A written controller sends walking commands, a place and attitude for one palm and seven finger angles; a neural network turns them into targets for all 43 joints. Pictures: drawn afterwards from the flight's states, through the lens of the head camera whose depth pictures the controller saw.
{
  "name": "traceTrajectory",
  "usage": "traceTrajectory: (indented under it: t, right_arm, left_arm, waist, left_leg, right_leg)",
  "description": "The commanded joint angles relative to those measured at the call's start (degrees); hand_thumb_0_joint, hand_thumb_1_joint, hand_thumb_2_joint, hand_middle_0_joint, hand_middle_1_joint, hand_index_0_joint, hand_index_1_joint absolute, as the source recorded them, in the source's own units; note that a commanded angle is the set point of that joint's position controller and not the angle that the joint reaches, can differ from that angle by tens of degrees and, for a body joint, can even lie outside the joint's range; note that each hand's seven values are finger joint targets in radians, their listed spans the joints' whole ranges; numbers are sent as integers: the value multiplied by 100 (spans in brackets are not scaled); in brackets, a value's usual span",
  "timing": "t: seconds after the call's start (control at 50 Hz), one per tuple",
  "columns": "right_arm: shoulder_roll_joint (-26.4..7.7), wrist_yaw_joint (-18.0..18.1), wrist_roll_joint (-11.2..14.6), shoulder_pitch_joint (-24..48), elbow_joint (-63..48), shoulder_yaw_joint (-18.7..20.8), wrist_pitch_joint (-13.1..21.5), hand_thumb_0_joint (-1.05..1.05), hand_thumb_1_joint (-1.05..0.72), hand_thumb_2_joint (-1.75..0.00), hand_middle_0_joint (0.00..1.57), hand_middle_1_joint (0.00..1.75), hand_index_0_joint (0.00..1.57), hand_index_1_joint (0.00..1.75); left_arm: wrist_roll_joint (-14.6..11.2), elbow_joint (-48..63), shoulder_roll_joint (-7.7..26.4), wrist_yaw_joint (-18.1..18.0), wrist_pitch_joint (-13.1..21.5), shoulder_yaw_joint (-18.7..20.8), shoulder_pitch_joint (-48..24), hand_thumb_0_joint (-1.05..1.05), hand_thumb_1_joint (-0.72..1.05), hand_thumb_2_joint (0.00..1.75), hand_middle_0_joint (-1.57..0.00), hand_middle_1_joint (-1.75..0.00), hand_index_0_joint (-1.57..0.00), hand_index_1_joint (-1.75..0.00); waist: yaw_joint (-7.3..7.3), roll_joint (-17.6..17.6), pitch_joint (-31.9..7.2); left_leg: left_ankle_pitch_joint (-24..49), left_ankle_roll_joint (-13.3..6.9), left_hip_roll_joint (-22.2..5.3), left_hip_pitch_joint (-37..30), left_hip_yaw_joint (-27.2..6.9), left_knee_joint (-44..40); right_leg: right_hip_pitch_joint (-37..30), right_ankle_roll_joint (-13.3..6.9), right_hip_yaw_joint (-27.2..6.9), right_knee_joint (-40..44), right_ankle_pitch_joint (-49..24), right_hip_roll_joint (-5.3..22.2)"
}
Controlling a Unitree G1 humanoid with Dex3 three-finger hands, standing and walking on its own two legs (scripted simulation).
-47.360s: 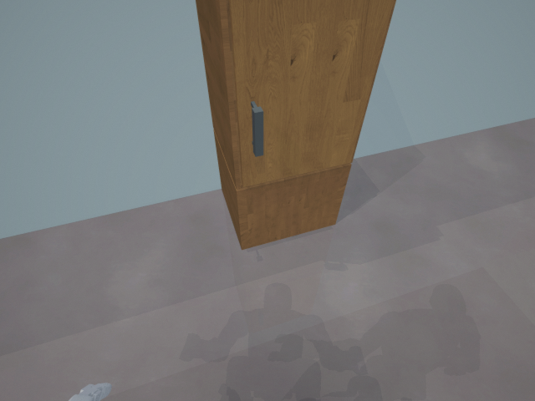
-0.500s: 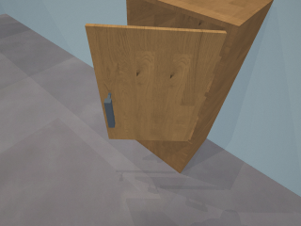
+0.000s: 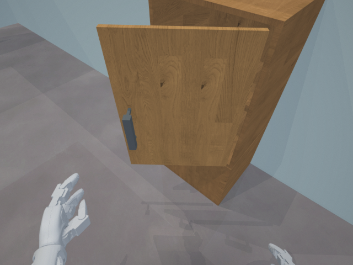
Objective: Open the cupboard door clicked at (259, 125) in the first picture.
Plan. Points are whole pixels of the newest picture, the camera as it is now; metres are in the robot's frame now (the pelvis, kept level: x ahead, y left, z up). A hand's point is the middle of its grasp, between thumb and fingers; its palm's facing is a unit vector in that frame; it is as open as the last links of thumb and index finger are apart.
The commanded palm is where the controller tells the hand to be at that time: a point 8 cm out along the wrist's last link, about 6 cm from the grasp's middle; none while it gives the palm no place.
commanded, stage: raise the hand with hooked fingers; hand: left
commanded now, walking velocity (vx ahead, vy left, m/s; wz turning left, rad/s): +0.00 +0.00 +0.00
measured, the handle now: (131, 129) +0.57 +0.17 -0.07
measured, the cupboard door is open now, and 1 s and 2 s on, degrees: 39 39 39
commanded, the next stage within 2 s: move the hooked fingers beside the handle in 1.88 s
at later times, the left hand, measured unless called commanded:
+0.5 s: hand (97, 228) +0.23 +0.20 -0.07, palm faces -0.08 -1.00 -0.03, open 10.4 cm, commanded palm +0.18 +0.26 -0.05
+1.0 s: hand (80, 219) +0.24 +0.24 -0.05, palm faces +0.00 -1.00 -0.06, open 13.3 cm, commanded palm +0.22 +0.30 -0.05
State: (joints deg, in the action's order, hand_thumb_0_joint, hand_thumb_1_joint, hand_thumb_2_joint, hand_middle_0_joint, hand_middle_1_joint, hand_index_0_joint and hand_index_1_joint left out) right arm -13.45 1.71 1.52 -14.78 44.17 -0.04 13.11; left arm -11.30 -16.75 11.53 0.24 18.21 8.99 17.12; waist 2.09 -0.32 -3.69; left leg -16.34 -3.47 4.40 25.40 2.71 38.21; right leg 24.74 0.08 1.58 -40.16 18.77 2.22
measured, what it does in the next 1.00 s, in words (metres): lowers itself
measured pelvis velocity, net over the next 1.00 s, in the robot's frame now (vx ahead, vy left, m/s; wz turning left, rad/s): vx -0.01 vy -0.01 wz -0.02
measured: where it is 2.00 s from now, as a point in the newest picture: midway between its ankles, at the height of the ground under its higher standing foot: outside the picture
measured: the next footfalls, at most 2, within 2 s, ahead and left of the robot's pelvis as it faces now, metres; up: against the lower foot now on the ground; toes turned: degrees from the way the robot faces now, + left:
none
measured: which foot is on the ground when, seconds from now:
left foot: down 0.00-1.00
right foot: down 0.00-1.00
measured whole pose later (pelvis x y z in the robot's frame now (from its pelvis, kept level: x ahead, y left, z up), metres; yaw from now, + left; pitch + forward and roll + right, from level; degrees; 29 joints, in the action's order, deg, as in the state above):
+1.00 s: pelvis -0.01 -0.01 -0.10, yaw -1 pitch +20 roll -4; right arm -14.7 3.1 2.1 -12.4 31.6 0.2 13.7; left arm -22.7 -8.4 20.4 25.6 25.6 21.2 12.8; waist 0.6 -0.7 -9.1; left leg -30.5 -3.7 0.3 63.7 -0.2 74.6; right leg 59.7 -0.9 5.5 -70.6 30.4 -1.1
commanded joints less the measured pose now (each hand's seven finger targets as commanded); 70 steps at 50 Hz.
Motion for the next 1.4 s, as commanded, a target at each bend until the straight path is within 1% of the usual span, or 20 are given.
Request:
traceTrajectory:
  t: [0.0,0.04,0.08,0.16,0.2,0.24,0.26,0.32,0.38,0.46,0.54,0.62,0.7,0.84,0.92,1.02,1.12,1.2,1.3,1.38]
  right_arm:
    - [-880,-130,-83,880,-1418,544,449,0,-90,-90,20,30,20,30]
    - [-939,-246,-19,906,-1722,574,497,0,-90,-90,20,30,20,30]
    - [-939,-220,49,976,-2018,578,513,0,-90,-90,20,30,20,30]
    - [-881,-55,4,799,-2344,511,559,0,-90,-90,20,30,20,30]
    - [-801,37,-72,683,-2233,460,627,0,-90,-90,20,30,20,30]
    - [-812,108,-154,558,-1943,485,660,0,-90,-90,20,30,20,30]
    - [-808,114,-143,574,-1818,482,685,0,-90,-90,20,30,20,30]
    - [-904,179,-81,473,-1556,458,677,0,-90,-90,20,30,20,30]
    - [-962,251,129,545,-1630,497,533,0,-90,-90,20,30,20,30]
    - [-881,275,161,656,-2060,446,364,0,-90,-90,20,30,20,30]
    - [-619,174,31,592,-2050,462,415,0,-90,-90,20,30,20,30]
    - [-694,136,4,509,-1776,469,411,0,-90,-90,20,30,20,30]
    - [-965,197,90,401,-1851,440,422,0,-90,-90,20,30,20,30]
    - [-1035,249,64,294,-2061,383,487,0,-90,-90,20,30,20,30]
    - [-1031,194,50,307,-2018,376,369,0,-90,-90,20,30,20,30]
    - [-1194,225,126,205,-2162,315,206,0,-90,-90,20,30,20,30]
    - [-1263,291,91,120,-2195,291,252,0,-90,-90,20,30,20,30]
    - [-1230,264,25,123,-2092,286,265,0,-90,-90,20,30,20,30]
    - [-1253,270,77,95,-2072,262,110,0,-90,-90,20,30,20,30]
    - [-1283,283,127,15,-2133,281,81,0,-90,-90,20,30,20,30]
  left_arm:
    - [-491,-423,282,1333,1716,641,1751,0,62,78,-22,-48,-22,-48]
    - [-630,-572,697,2146,2182,933,1679,0,57,76,-22,-51,-22,-51]
    - [-775,-430,1016,2609,2102,1276,1480,0,53,74,-23,-54,-23,-54]
    - [-1342,1736,1699,2712,1999,1853,199,0,43,70,-23,-60,-23,-60]
    - [-1373,3139,1778,2513,2346,1777,-285,0,39,68,-24,-63,-24,-63]
    - [-1239,3731,1686,2412,2446,1555,-234,0,34,66,-24,-66,-24,-66]
    - [-1176,3567,1374,2432,2416,1208,-70,0,32,65,-24,-68,-24,-68]
    - [-1097,2428,1312,2731,1911,1101,-175,0,25,62,-25,-72,-25,-72]
    - [-1232,1307,1503,3157,948,1501,327,0,18,59,-25,-76,-25,-76]
    - [-1574,1523,2038,3266,123,2255,412,0,8,55,-26,-82,-26,-82]
    - [-1516,2396,1834,2620,625,2320,463,0,-1,51,-27,-88,-27,-88]
    - [-1294,1601,1330,2409,1049,1800,136,0,-10,47,-27,-94,-27,-94]
    - [-1188,1114,1517,2742,1105,1562,-335,0,-20,43,-28,-100,-28,-100]
    - [-1321,2364,2235,2707,1246,2004,-665,0,-36,36,-29,-111,-29,-111]
    - [-1318,1806,2010,2402,1084,2034,-468,0,-45,32,-30,-117,-30,-117]
    - [-1157,962,1827,2590,583,1600,-1012,0,-50,30,-30,-120,-30,-120]
    - [-1061,1392,2255,2718,726,1704,-2026,0,-50,30,-30,-120,-30,-120]
    - [-1097,1481,2405,2642,1048,1943,-1993,0,-50,30,-30,-120,-30,-120]
    - [-1176,522,2438,2804,735,2086,-1938,0,-50,30,-30,-120,-30,-120]
    - [-1214,552,2473,3031,477,1998,-2217,0,-50,30,-30,-120,-30,-120]
  waist:
    - [-559,1808,-11]
    - [-580,666,-451]
    - [-646,179,-1002]
    - [-550,-812,-2072]
    - [-404,-1168,-2504]
    - [-256,-1194,-2664]
    - [-139,-1238,-2440]
    - [193,-748,-1826]
    - [-79,38,-1940]
    - [-481,220,-2752]
    - [-648,-172,-2931]
    - [-240,103,-1954]
    - [-126,-25,-1621]
    - [-452,-863,-2665]
    - [-382,-756,-2244]
    - [-147,-499,-1617]
    - [-122,-674,-2004]
    - [-223,-889,-2300]
    - [-236,-583,-2101]
    - [-243,-764,-2437]
  left_leg:
    - [-768,461,-278,1807,-409,863]
    - [-452,495,-184,2002,-304,1407]
    - [-551,421,-200,2269,-267,1728]
    - [-579,289,-310,2360,-396,2304]
    - [10,193,-401,1958,-520,2611]
    - [547,171,-480,1691,-596,2818]
    - [598,155,-487,1727,-598,2888]
    - [308,108,-495,2463,-667,3201]
    - [61,129,-462,3048,-607,3100]
    - [544,151,-421,2981,-601,2989]
    - [1004,211,-477,2535,-587,2779]
    - [441,227,-469,2874,-597,2887]
    - [-453,180,-451,3132,-610,2774]
    - [129,253,-496,1862,-785,2342]
    - [-130,385,-494,1960,-953,2160]
    - [-1147,392,-489,2372,-1064,1945]
    - [-1090,420,-497,1963,-1184,1938]
    - [-558,569,-541,1450,-1309,1924]
    - [-693,480,-489,2020,-1123,2003]
    - [-180,456,-501,1779,-1036,2096]
  right_leg:
    - [1735,-197,312,-648,1200,-296]
    - [1785,-281,104,-1162,723,-251]
    - [1975,-268,-33,-1521,742,-256]
    - [2023,-204,-510,-1723,1132,-240]
    - [2084,-226,-494,-1934,381,-329]
    - [2356,-265,-391,-2148,-236,-412]
    - [2530,-257,-359,-2142,-304,-407]
    - [2810,-191,-325,-2134,-185,-439]
    - [2219,-66,-440,-1890,-39,-351]
    - [1097,120,-638,-1868,-1092,-125]
    - [1208,13,-379,-2126,-1632,-218]
    - [2238,-41,-200,-2186,-564,-342]
    - [2811,-116,-189,-1998,926,-343]
    - [2704,-238,109,-2234,436,-430]
    - [3013,-226,335,-2309,580,-450]
    - [3340,-193,357,-2230,980,-432]
    - [3387,-249,304,-2280,954,-447]
    - [3564,-254,343,-2384,785,-424]
    - [3324,-223,336,-2296,790,-408]
    - [3207,-226,306,-2232,551,-401]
